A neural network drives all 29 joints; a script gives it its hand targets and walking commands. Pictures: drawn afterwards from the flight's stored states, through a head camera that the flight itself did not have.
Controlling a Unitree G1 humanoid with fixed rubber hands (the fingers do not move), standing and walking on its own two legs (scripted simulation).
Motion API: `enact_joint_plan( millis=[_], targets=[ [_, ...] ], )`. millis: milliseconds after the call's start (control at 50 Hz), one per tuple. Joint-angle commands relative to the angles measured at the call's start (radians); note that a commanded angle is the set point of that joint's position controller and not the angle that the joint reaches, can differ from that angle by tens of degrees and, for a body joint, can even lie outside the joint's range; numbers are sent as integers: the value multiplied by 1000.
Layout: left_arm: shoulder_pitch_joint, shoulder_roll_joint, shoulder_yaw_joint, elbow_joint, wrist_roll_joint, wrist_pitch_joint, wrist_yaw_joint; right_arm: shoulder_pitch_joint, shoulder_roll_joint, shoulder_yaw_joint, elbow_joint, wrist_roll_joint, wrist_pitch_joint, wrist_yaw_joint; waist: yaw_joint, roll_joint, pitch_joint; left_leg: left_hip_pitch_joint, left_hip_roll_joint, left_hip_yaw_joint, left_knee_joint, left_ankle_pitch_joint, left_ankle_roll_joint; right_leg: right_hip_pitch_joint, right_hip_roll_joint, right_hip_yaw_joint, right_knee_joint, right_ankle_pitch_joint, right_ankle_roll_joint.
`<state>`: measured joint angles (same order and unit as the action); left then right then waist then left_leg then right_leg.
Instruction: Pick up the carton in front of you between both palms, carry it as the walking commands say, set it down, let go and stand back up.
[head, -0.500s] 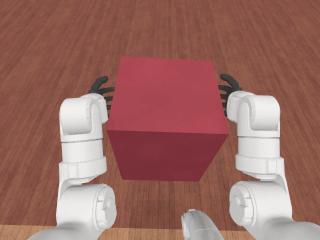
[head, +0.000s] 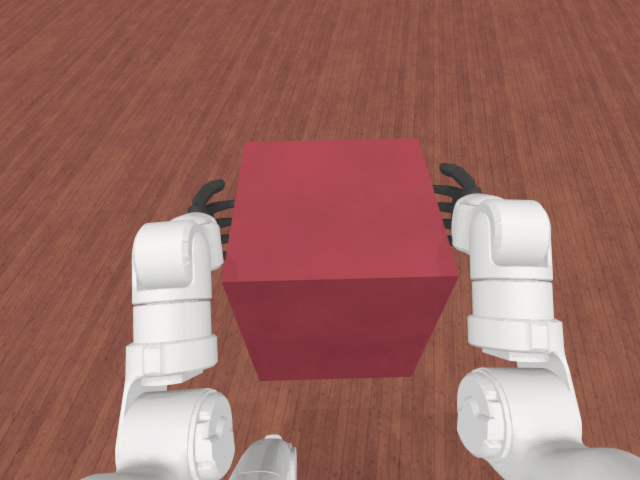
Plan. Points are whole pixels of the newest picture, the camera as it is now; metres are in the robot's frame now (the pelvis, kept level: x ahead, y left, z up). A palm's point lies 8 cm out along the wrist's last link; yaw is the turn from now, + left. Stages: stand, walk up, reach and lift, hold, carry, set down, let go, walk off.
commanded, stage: carry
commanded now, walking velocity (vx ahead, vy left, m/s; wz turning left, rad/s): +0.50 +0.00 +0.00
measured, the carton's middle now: (333, 267) +0.36 +0.01 +0.04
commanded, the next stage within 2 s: none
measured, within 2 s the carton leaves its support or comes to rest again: neither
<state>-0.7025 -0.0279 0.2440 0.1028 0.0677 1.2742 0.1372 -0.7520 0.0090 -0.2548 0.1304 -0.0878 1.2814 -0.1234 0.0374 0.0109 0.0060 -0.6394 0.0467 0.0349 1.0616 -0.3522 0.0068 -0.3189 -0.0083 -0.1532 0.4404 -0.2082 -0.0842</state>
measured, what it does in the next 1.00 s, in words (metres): walks ahead: left foot, then right foot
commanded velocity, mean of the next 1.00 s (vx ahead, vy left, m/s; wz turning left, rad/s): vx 0.27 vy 0.00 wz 0.00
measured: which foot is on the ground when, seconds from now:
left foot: up 0.00-0.22, down 0.24-0.70, up 0.72-0.94, down 0.96-1.00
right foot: down 0.00-0.26, up 0.28-0.68, down 0.70-1.00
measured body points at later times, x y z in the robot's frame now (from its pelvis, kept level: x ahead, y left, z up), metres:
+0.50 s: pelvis +0.33 +0.04 +0.01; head +0.34 +0.05 +0.46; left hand +0.62 +0.18 +0.07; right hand +0.60 -0.13 +0.08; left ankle +0.31 +0.12 -0.74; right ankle +0.38 -0.11 -0.69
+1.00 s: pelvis +0.57 -0.01 +0.00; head +0.55 -0.02 +0.45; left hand +0.84 +0.14 +0.08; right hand +0.85 -0.17 +0.08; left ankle +0.60 +0.10 -0.74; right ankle +0.61 -0.10 -0.74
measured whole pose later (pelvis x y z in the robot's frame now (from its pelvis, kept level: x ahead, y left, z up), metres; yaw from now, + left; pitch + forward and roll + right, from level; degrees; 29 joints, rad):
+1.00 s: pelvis +0.57 -0.01 +0.00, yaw -1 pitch +2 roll -1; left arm -0.15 -0.13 0.12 -0.31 0.11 1.20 0.09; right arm -0.18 0.14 -0.11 -0.31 -0.13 1.21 -0.09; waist 0.01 0.03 -0.09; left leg -0.31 0.08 0.13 0.47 -0.15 -0.02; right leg -0.29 -0.03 -0.23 0.43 -0.17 -0.06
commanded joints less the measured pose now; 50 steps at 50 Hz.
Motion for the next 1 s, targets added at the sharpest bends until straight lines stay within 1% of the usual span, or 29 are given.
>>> enact_joint_plan(
  millis=[0, 60, 140, 180, 200, 220, 240, 260, 280, 320, 340, 360, 400, 440, 540, 620, 660, 680, 700, 720, 740, 760, 780, 800, 820, 880, 920, 960, 980],
  targets=[
    [-787, -1143, -638, -153, -475, -43, -267, -629, 1166, 643, -71, 411, -47, 202, -6, -128, -498, -87, 31, 18, -156, 80, -19, 475, -254, 246, -133, 338, -118],
    [-668, -1126, -650, -143, -437, -56, -274, -540, 1178, 676, -77, 400, -64, 210, 2, -147, -458, -50, 14, 71, -339, 213, -23, 503, -223, 172, -129, 479, -83],
    [-516, -1109, -679, -179, -387, -64, -281, -429, 1190, 720, -124, 399, -71, 235, 3, -160, -396, 67, -35, 133, -574, 338, -10, 517, -191, 83, -102, 617, -37],
    [-417, -1102, -692, -198, -363, -63, -284, -349, 1187, 735, -150, 398, -69, 251, -12, -169, -410, 240, -65, 184, -690, 384, 3, 493, -176, 36, 1, 728, 2],
    [-371, -1102, -702, -209, -356, -62, -287, -298, 1185, 739, -153, 392, -70, 259, -29, -142, -452, 429, -79, 217, -726, 387, 12, 411, -156, -9, 119, 717, 32],
    [-337, -1095, -717, -219, -350, -62, -292, -246, 1179, 740, -155, 385, -71, 268, -48, -95, -511, 662, 13, 123, -690, 345, 34, 245, -145, -9, 270, 518, 62],
    [-323, -1112, -740, -237, -361, -57, -299, -206, 1154, 735, -160, 368, -75, 273, -52, 107, -628, 939, 284, -255, -631, 357, 133, -22, -92, 19, 534, 186, 100],
    [-305, -1124, -752, -254, -365, -56, -307, -170, 1153, 745, -154, 356, -86, 273, -60, 289, -609, 1061, 383, -532, -733, 369, 250, -322, 37, 66, 722, -247, 112],
    [-296, -1138, -773, -273, -375, -63, -311, -140, 1160, 752, -208, 358, -93, 275, -62, 224, -556, 1028, 380, -483, -739, 395, 259, -426, -1, 131, 833, -275, 85],
    [-261, -1164, -804, -338, -395, -85, -316, -131, 1178, 790, -329, 369, -107, 277, -59, 60, -495, 888, 331, -319, -762, 464, 190, -416, -84, 167, 756, -179, 74],
    [-233, -1168, -820, -365, -397, -95, -314, -127, 1181, 810, -381, 374, -114, 277, -55, 46, -472, 816, 309, -251, -798, 429, 160, -380, -111, 170, 672, -137, 82],
    [-194, -1163, -836, -391, -393, -102, -310, -97, 1176, 828, -417, 377, -119, 278, -53, 65, -466, 780, 288, -193, -823, 397, 140, -339, -111, 153, 598, -123, 90],
    [-92, -1131, -854, -436, -371, -115, -297, 12, 1179, 846, -439, 384, -124, 289, -52, 106, -456, 754, 262, -116, -855, 377, 142, -311, -94, 108, 503, -99, 103],
    [-10, -1124, -872, -476, -358, -117, -289, 98, 1146, 845, -462, 387, -122, 300, -52, 122, -428, 740, 244, -65, -876, 366, 146, -317, -95, 76, 384, -49, 114],
    [65, -1016, -865, -522, -351, -82, -284, 161, 1030, 846, -497, 391, -88, 306, -57, 135, -309, 696, 199, 36, -891, 418, 113, -274, -76, 2, 151, 137, 104],
    [73, -947, -841, -498, -356, -40, -292, 173, 964, 828, -474, 372, -54, 297, -59, 141, -239, 672, 176, 112, -767, 661, 65, -158, -36, -58, 49, 217, 84],
    [90, -926, -824, -468, -350, -25, -295, 167, 939, 820, -456, 366, -38, 294, -37, 101, -261, 583, 122, 180, -566, 701, 8, 72, 10, -115, -56, 299, 76],
    [84, -913, -815, -456, -347, -18, -297, 167, 923, 817, -444, 362, -31, 292, -29, 75, -303, 463, 105, 181, -454, 570, -33, 256, -62, -46, -47, 388, 72],
    [89, -892, -801, -442, -340, -11, -298, 141, 910, 816, -447, 363, -23, 291, -18, -101, -388, 308, 57, 164, -231, 168, -63, 447, -281, 207, 16, 754, 25],
    [87, -894, -783, -408, -334, -15, -300, 104, 940, 832, -451, 379, -10, 287, -12, -276, -488, 86, -44, 105, -19, -206, -81, 659, -431, 436, -3, 863, -136],
    [98, -929, -780, -408, -346, -23, -301, 116, 961, 829, -440, 382, -12, 290, -23, -243, -492, 81, -24, 13, 46, -252, -65, 557, -429, 450, -72, 745, -152],
    [76, -975, -788, -419, -350, -32, -303, 87, 1000, 839, -442, 389, -20, 295, -24, -212, -480, 97, 5, -16, 23, -238, -43, 489, -397, 384, -102, 664, -135],
    [52, -1015, -798, -435, -357, -41, -306, 58, 1032, 848, -451, 399, -31, 298, -29, -147, -463, 134, 41, -31, -63, -222, -31, 414, -375, 317, -125, 588, -103],
    [32, -1046, -808, -446, -366, -51, -311, 40, 1055, 854, -462, 405, -42, 299, -31, -117, -436, 192, 60, -24, -208, -209, -28, 326, -342, 237, -156, 509, -67],
    [18, -1067, -815, -454, -372, -60, -315, 33, 1073, 864, -470, 405, -52, 296, -32, -119, -433, 266, 40, 11, -312, -186, -31, 263, -308, 176, -172, 444, -48],
    [44, -1073, -829, -467, -379, -78, -322, 84, 1093, 884, -480, 383, -76, 286, -30, -154, -470, 376, 13, 66, -473, -37, -30, 240, -287, 115, -179, 303, -38],
    [54, -1054, -838, -485, -382, -82, -324, 119, 1082, 879, -492, 370, -83, 283, -36, -129, -465, 460, 27, 97, -612, 152, -30, 192, -255, 67, -147, 194, -17],
    [62, -1026, -841, -487, -375, -78, -324, 130, 1050, 869, -498, 364, -75, 284, -36, -93, -428, 544, 79, 78, -692, 282, -37, 102, -220, 52, -120, 35, 26],
    [53, -1007, -840, -486, -371, -71, -324, 134, 1042, 864, -479, 356, -69, 285, -37, -40, -393, 507, 143, 16, -700, 287, -31, 102, -192, 29, -91, 8, 54]
  ],
)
